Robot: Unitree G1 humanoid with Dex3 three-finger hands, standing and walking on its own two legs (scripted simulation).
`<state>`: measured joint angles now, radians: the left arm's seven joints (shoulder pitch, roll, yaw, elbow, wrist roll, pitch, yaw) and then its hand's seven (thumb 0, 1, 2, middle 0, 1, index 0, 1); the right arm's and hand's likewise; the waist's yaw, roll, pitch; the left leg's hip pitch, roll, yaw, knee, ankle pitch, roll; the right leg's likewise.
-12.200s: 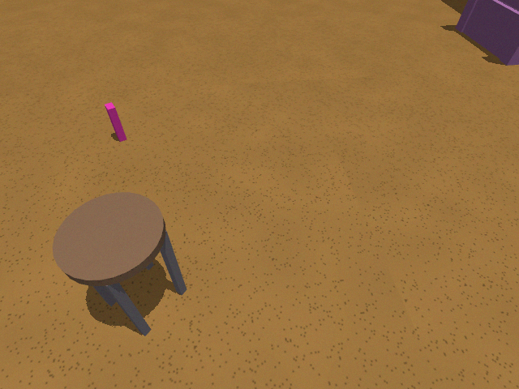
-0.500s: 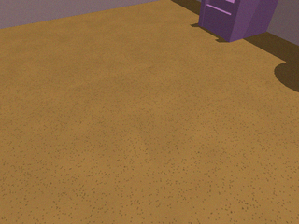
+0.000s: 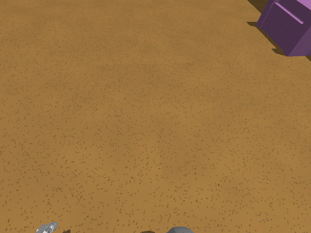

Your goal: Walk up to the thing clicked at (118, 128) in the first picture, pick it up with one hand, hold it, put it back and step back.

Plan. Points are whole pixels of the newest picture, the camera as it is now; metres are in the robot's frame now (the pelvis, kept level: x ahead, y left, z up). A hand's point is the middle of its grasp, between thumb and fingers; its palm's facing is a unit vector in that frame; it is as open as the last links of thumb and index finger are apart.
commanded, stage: walk up
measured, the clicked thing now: out of the picture +1.04 +1.16 -0.65
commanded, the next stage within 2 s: none
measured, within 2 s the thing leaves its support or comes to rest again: neither
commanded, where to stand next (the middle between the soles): +0.19 -0.02 m, yaw +45 degrees
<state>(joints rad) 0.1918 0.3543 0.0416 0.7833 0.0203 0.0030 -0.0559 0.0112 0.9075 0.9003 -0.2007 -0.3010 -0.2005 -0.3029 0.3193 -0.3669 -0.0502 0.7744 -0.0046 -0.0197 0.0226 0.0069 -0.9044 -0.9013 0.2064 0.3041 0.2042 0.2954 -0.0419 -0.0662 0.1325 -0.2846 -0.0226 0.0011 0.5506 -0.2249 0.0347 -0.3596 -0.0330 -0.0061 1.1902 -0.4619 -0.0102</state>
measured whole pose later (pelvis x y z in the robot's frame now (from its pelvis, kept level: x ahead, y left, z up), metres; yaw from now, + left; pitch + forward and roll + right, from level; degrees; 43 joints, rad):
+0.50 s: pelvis +0.15 -0.10 +0.00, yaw +21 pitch -2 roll +2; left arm 0.28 0.42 0.07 0.80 0.02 -0.05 0.00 0.01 0.90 0.90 -0.20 -0.30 -0.20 -0.30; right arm 0.28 -0.47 -0.09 0.74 -0.04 0.05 0.05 0.01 -0.91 -0.90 0.20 0.30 0.20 0.29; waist 0.04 0.08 0.11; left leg -0.51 0.02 -0.07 1.07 -0.32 -0.01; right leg -0.28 -0.12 -0.18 0.57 -0.26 -0.02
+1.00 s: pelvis +0.15 -0.06 -0.02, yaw +37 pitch -1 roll +0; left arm 0.25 0.42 0.04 0.83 0.00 -0.01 0.02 0.01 0.91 0.90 -0.20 -0.30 -0.20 -0.30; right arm 0.20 -0.42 -0.06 0.73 -0.03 0.03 0.02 0.01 -0.90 -0.90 0.21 0.30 0.21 0.30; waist 0.00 -0.01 0.13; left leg -0.39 -0.07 -0.05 0.72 -0.31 0.04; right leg -0.44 -0.09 -0.06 0.97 -0.52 -0.02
